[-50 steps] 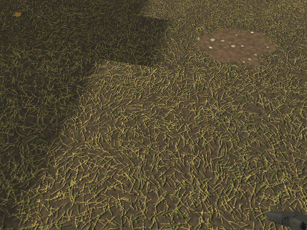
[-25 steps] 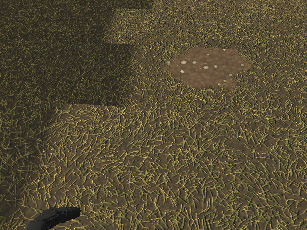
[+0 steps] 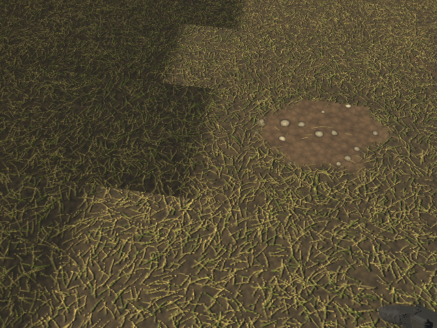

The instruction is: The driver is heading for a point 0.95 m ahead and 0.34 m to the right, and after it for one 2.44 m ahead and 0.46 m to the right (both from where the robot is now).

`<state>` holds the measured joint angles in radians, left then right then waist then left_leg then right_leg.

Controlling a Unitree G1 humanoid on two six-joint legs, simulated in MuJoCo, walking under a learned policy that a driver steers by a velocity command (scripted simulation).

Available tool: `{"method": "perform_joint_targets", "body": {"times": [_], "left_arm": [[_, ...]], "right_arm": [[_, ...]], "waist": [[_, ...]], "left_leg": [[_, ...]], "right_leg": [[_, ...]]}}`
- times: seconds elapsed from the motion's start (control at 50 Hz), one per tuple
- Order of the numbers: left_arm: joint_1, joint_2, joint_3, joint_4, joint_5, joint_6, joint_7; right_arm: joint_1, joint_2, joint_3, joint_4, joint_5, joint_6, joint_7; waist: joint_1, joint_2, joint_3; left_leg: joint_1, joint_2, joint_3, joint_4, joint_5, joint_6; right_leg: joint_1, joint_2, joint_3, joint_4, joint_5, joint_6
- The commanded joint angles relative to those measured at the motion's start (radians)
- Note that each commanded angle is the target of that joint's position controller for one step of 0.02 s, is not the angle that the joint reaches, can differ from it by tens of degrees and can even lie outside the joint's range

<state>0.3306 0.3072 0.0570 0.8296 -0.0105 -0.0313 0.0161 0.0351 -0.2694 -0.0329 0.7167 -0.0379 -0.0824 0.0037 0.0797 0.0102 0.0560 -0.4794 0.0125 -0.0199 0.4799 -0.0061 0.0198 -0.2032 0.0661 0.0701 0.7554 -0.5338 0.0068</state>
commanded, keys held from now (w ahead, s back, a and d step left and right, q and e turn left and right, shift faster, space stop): s+e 0.14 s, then w+e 0.64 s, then w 0.22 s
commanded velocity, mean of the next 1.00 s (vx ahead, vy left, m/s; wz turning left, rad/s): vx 0.28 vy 0.00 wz -0.50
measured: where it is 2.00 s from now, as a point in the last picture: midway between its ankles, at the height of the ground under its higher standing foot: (360, 263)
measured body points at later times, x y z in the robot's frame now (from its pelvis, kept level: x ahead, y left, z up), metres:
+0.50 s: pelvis +0.01 -0.02 +0.03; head -0.01 -0.07 +0.47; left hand +0.06 +0.26 -0.08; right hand +0.13 -0.34 -0.08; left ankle +0.16 +0.13 -0.64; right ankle -0.05 -0.10 -0.73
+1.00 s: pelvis +0.23 -0.05 +0.02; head +0.25 -0.06 +0.47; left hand +0.44 +0.15 -0.10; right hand +0.16 -0.33 -0.10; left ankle +0.27 +0.06 -0.73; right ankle +0.12 -0.15 -0.64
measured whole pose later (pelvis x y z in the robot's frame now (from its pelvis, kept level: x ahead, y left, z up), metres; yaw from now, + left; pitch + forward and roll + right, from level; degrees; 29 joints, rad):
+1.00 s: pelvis +0.23 -0.05 +0.02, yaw -31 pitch +2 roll +2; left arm 0.32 0.30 0.07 0.76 -0.03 -0.05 0.02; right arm 0.24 -0.26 -0.07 0.88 0.00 -0.10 0.03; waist -0.01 -0.05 0.00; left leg -0.18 -0.04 0.02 0.36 -0.22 0.02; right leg -0.50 -0.04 0.08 1.12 -0.35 -0.03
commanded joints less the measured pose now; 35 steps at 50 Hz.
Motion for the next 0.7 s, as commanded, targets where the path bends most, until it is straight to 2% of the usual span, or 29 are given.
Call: {"method": "perform_joint_targets", "body": {"times": [0.02,0.04,0.06,0.08,0.1,0.14,0.16,0.2,0.24,0.28,0.3,0.32,0.34,0.36,0.38,0.4,0.42,0.44,0.46,0.48,0.52,0.6,0.66,0.7], "left_arm": [[0.136,0.138,0.027,-0.054,-0.027,0.015,0.004],[0.086,0.145,0.036,-0.065,-0.024,0.04,0.016],[0.067,0.144,0.042,-0.062,-0.019,0.071,0.032],[0.083,0.128,0.043,-0.063,-0.014,0.1,0.042],[0.099,0.104,0.039,-0.068,-0.011,0.118,0.046],[0.105,0.08,0.036,-0.084,-0.004,0.126,0.05],[0.102,0.077,0.035,-0.093,-0.003,0.123,0.049],[0.08,0.069,0.03,-0.114,-0.002,0.114,0.036],[0.068,0.081,0.031,-0.122,0.006,0.107,0.018],[0.109,0.106,0.044,-0.098,0.01,0.11,0.005],[0.169,0.098,0.047,-0.063,0.009,0.112,0.001],[0.242,0.087,0.049,-0.014,0.01,0.111,-0.003],[0.321,0.096,0.053,0.019,0.01,0.102,0.002],[0.233,0.207,0.059,-0.049,0.008,0.075,0.007],[0.123,0.237,0.067,-0.092,0.041,0.037,0.004],[0.019,0.226,0.061,-0.113,0.042,0.007,0.016],[-0.019,0.194,0.053,-0.111,0.026,-0.006,0.022],[-0.005,0.165,0.044,-0.099,0.013,-0.008,0.022],[0.026,0.137,0.035,-0.089,0.009,-0.014,0.024],[0.064,0.107,0.027,-0.079,0.005,-0.019,0.023],[0.135,0.091,0.024,-0.061,0.003,-0.026,0.024],[0.193,0.111,0.033,-0.049,0.003,-0.023,0.034],[0.211,0.135,0.045,-0.044,-0.009,-0.013,0.036],[0.203,0.141,0.05,-0.045,-0.016,-0.005,0.033]], "right_arm": [[0.168,-0.138,-0.038,-0.052,0.012,0.035,-0.009],[0.096,-0.121,-0.033,-0.059,0.026,0.051,-0.012],[0.042,-0.107,-0.027,-0.062,0.026,0.065,-0.019],[0.004,-0.113,-0.026,-0.06,0.015,0.077,-0.023],[-0.02,-0.121,-0.028,-0.057,0.002,0.086,-0.027],[-0.044,-0.115,-0.026,-0.05,-0.005,0.094,-0.041],[-0.043,-0.12,-0.027,-0.047,-0.002,0.094,-0.047],[-0.064,-0.15,-0.041,-0.038,0.02,0.094,-0.056],[-0.061,-0.194,-0.061,-0.023,0.044,0.091,-0.055],[-0.048,-0.208,-0.074,-0.009,0.061,0.084,-0.048],[-0.069,-0.2,-0.075,-0.008,0.071,0.085,-0.047],[-0.095,-0.162,-0.071,-0.012,0.073,0.086,-0.046],[-0.104,-0.09,-0.059,-0.014,0.07,0.09,-0.033],[-0.096,-0.017,-0.044,-0.048,0.064,0.083,-0.014],[-0.203,-0.105,-0.064,-0.088,0.088,0.056,-0.004],[-0.174,-0.17,-0.085,-0.074,0.094,0.038,-0.005],[-0.123,-0.179,-0.094,-0.036,0.068,0.033,-0.012],[-0.095,-0.159,-0.094,-0.008,0.043,0.031,-0.014],[-0.087,-0.146,-0.095,0.003,0.034,0.029,-0.009],[-0.085,-0.13,-0.093,0.008,0.038,0.026,-0.003],[-0.1,-0.104,-0.088,0.01,0.047,0.018,0.003],[-0.156,-0.082,-0.077,-0.002,0.055,0.0,0.012],[-0.224,-0.074,-0.065,-0.025,0.064,-0.015,0.023],[-0.234,-0.082,-0.062,-0.034,0.07,-0.027,0.032]], "waist": [[-0.095,0.153,-0.443],[-0.075,0.113,-0.359],[-0.063,0.105,-0.276],[-0.038,0.13,-0.227],[-0.022,0.152,-0.194],[-0.014,0.154,-0.187],[-0.019,0.137,-0.215],[-0.025,0.159,-0.231],[-0.025,0.194,-0.224],[-0.005,0.178,-0.204],[0.03,0.155,-0.18],[0.062,0.07,-0.129],[0.082,-0.137,-0.049],[0.006,-0.312,0.044],[0.011,-0.234,0.118],[-0.049,-0.197,0.152],[-0.078,-0.171,0.116],[-0.078,-0.161,0.078],[-0.075,-0.158,0.05],[-0.068,-0.147,0.029],[-0.048,-0.144,0.011],[-0.012,-0.18,0.026],[0.026,-0.192,0.058],[0.03,-0.19,0.062]], "left_leg": [[0.647,0.418,-0.324,0.022,0.962,0.281],[0.548,0.365,-0.262,-0.01,0.766,0.256],[0.421,0.329,-0.211,-0.055,0.598,0.25],[0.293,0.299,-0.155,-0.099,0.476,0.248],[0.204,0.279,-0.108,-0.134,0.395,0.249],[0.175,0.276,-0.053,-0.16,0.338,0.256],[0.191,0.283,-0.044,-0.182,0.184,0.25],[0.176,0.281,-0.03,-0.242,-0.159,0.215],[0.138,0.285,-0.021,-0.295,-0.352,0.18],[0.11,0.303,-0.016,-0.314,-0.499,0.146],[0.071,0.288,0.014,-0.285,-0.569,0.113],[0.016,0.234,0.071,-0.158,-0.629,0.066],[-0.137,0.133,0.165,0.167,-0.687,0.001],[-0.397,0.011,0.099,0.465,-0.6,-0.043],[-0.487,0.023,-0.055,0.482,-0.473,-0.018],[-0.465,0.035,-0.076,0.483,-0.321,-0.009],[-0.405,0.047,-0.076,0.475,-0.216,-0.019],[-0.348,0.041,-0.058,0.472,-0.155,-0.036],[-0.309,0.028,-0.047,0.476,-0.096,-0.048],[-0.291,0.016,-0.037,0.462,-0.055,-0.054],[-0.287,0.003,-0.029,0.393,-0.004,-0.06],[-0.242,-0.011,-0.028,0.214,0.03,-0.086],[-0.191,-0.02,-0.019,0.092,-0.014,-0.097],[-0.135,-0.023,-0.018,0.028,-0.052,-0.092]], "right_leg": [[-0.347,-0.028,0.076,0.54,-0.206,0.064],[-0.375,-0.056,0.047,0.556,-0.152,0.083],[-0.367,-0.072,0.036,0.568,-0.096,0.104],[-0.308,-0.071,0.017,0.576,-0.041,0.118],[-0.262,-0.059,-0.013,0.568,0.0,0.124],[-0.239,-0.06,-0.04,0.527,0.046,0.124],[-0.231,-0.081,-0.048,0.475,0.083,0.115],[-0.169,-0.119,-0.081,0.303,0.124,0.079],[-0.059,-0.119,-0.117,0.147,0.119,0.023],[0.038,-0.101,-0.168,0.015,0.124,-0.035],[0.105,-0.09,-0.201,-0.093,0.162,-0.069],[0.145,-0.069,-0.195,-0.199,0.132,-0.104],[0.172,-0.158,0.015,-0.374,-0.059,-0.172],[0.094,-0.4,0.535,-0.553,-0.373,-0.306],[-0.021,-0.46,0.707,-0.739,-0.539,-0.363],[-0.028,-0.438,0.634,-0.749,-0.393,-0.3],[-0.003,-0.393,0.517,-0.702,-0.224,-0.235],[0.011,-0.35,0.419,-0.676,-0.133,-0.197],[0.027,-0.321,0.359,-0.664,-0.074,-0.181],[0.059,-0.302,0.319,-0.657,-0.016,-0.173],[0.129,-0.284,0.271,-0.646,0.094,-0.167],[0.16,-0.269,0.244,-0.628,0.165,-0.176],[0.143,-0.271,0.261,-0.602,0.171,-0.194],[0.132,-0.272,0.285,-0.569,0.184,-0.2]]}}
